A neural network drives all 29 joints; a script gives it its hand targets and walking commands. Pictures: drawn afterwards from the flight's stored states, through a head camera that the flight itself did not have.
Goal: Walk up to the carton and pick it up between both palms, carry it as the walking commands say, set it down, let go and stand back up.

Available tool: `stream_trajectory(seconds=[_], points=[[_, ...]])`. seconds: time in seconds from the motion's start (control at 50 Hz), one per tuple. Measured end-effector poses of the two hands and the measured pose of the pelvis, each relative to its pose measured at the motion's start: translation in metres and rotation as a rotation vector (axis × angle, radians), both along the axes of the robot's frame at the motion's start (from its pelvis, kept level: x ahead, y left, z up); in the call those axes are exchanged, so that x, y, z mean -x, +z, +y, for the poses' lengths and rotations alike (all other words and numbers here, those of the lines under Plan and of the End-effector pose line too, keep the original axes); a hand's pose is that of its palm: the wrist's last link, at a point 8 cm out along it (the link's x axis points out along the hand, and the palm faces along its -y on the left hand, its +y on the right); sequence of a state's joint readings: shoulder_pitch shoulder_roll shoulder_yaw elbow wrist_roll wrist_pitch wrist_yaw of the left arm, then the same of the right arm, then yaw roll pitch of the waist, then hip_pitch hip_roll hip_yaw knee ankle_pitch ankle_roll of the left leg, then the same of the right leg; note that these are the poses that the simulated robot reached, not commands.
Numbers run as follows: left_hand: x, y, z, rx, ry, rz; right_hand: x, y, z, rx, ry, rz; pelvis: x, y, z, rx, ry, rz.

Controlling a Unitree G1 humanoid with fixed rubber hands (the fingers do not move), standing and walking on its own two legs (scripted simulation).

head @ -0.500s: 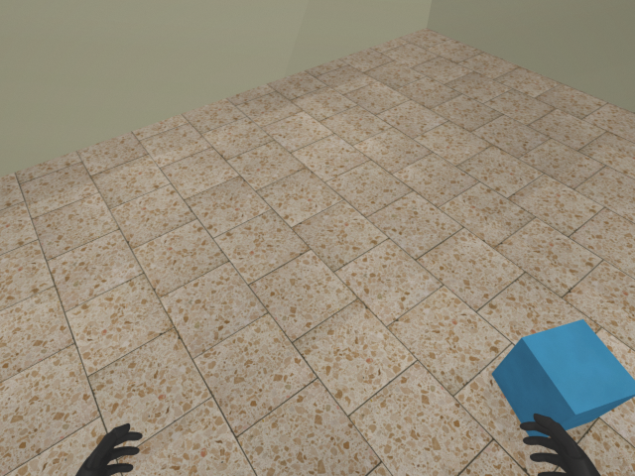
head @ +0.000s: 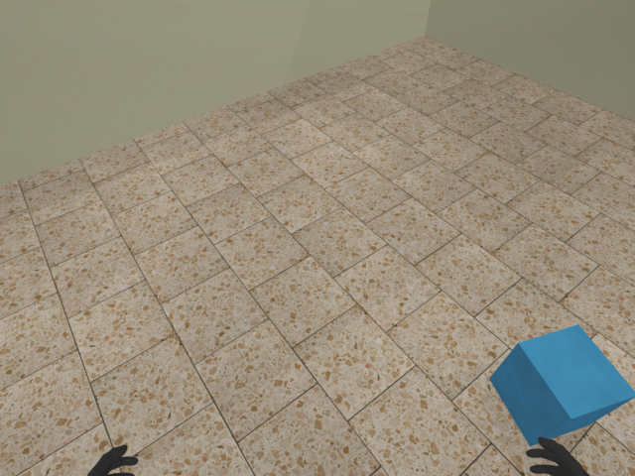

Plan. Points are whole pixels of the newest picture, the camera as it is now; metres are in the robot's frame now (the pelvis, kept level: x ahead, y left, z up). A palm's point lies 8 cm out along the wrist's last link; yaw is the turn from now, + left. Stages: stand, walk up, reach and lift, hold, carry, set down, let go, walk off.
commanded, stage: stand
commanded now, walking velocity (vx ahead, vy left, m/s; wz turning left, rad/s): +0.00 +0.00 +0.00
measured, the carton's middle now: (554, 385) +0.48 -0.66 -0.65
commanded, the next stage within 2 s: walk up in 0.10 s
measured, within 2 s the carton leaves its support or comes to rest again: neither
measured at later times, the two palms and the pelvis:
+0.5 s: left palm (116, 465) +0.17 +0.28 -0.08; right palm out of the picture +0.05 -0.41 -0.07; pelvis +0.01 -0.03 -0.01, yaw -13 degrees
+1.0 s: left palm (299, 301) +0.41 +0.05 -0.08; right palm out of the picture -0.09 -0.44 -0.06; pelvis +0.10 -0.13 -0.01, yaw -35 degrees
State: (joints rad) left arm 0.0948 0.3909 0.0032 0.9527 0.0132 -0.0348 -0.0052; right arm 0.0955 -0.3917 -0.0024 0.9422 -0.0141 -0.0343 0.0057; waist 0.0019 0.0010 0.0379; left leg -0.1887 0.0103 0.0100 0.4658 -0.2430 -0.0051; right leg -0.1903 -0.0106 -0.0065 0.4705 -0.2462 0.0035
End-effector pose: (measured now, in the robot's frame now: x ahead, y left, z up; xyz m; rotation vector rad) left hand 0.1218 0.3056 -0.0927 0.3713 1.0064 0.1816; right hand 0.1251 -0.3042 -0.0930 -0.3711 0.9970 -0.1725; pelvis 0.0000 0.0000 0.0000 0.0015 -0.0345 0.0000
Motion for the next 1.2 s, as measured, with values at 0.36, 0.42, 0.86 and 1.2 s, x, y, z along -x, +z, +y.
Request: stream_trajectory(seconds=[0.36,0.42,0.86,1.2], points=[[0.007,0.0,0.003,0.002,-0.059,0.09,0.025,0.008,-0.029,0.047,-0.1,-0.021,0.003,0.0,-0.003,-0.026,-0.086,0.015],[-0.011,0.006,-0.005,0.0,-0.138,0.101,0.048,0.018,-0.063,0.106,-0.178,-0.046,0.001,-0.001,-0.011,-0.031,-0.15,0.022],[-0.198,0.001,-0.156,-0.015,-0.55,-0.004,0.163,0.014,-0.127,0.163,-0.533,0.032,-0.074,-0.018,-0.094,-0.01,-0.519,0.017],[-0.34,0.014,-0.358,0.013,-0.823,-0.166,0.198,0.003,-0.175,0.109,-0.757,0.139,-0.127,-0.025,-0.19,0.003,-0.709,0.019]])
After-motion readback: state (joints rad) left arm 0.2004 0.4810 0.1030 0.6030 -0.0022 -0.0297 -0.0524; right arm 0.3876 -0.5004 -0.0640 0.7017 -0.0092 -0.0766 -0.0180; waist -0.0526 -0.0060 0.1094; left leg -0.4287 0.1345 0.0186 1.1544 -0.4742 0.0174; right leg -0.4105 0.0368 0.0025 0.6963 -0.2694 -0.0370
